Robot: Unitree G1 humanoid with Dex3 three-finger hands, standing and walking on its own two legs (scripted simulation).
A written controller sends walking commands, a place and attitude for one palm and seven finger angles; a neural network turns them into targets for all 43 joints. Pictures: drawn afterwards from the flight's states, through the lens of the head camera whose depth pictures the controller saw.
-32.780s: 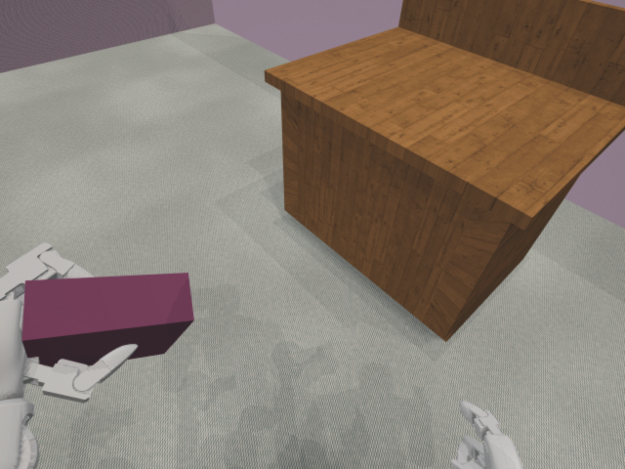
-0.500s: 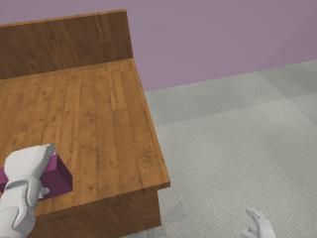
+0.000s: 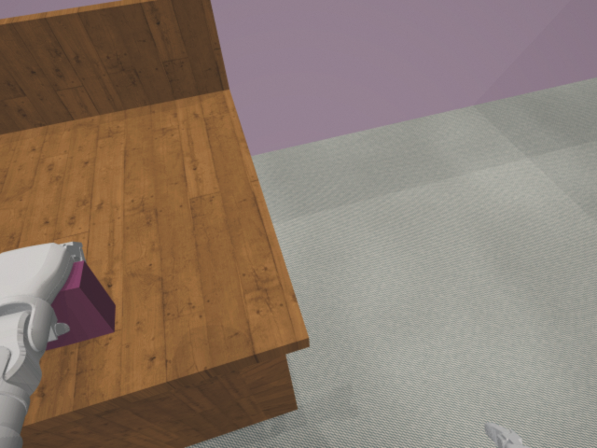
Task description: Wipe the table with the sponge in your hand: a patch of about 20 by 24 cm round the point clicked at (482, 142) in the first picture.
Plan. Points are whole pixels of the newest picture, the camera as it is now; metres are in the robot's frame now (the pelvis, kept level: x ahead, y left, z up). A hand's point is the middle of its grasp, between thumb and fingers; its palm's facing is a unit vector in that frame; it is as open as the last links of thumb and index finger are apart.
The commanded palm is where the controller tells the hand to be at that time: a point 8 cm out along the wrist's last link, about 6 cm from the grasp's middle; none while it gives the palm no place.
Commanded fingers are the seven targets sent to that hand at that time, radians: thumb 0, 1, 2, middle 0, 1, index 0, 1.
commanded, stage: wipe forward along the first lane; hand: left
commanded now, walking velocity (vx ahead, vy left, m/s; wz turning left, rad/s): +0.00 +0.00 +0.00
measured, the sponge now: (56, 317) +0.26 +0.40 -0.01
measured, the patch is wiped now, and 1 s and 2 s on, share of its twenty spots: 0.10 0.15 0.15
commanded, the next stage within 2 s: slide across to the middle lane in 1.08 s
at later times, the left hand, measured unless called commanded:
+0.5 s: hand (49, 268) +0.31 +0.41 +0.04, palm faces -0.17 +0.05 -0.98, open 9.2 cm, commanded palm +0.30 +0.41 +0.07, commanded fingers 0.00 0.10 1.30 -1.20 -1.60 -1.20 -1.60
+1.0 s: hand (49, 244) +0.35 +0.44 +0.04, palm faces -0.15 +0.05 -0.99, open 9.2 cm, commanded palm +0.35 +0.42 +0.07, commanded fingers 0.00 0.10 1.30 -1.20 -1.60 -1.20 -1.60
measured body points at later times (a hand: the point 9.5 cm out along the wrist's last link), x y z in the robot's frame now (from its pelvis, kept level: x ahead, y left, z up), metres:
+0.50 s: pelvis -0.01 +0.00 -0.01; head +0.05 -0.01 +0.43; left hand +0.32 +0.40 +0.09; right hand +0.10 -0.28 -0.14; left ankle -0.02 +0.08 -0.73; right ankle -0.01 -0.11 -0.73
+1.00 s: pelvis -0.02 +0.02 -0.02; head +0.06 +0.02 +0.42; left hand +0.35 +0.43 +0.09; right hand +0.05 -0.27 -0.15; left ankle -0.02 +0.09 -0.73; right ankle -0.01 -0.11 -0.73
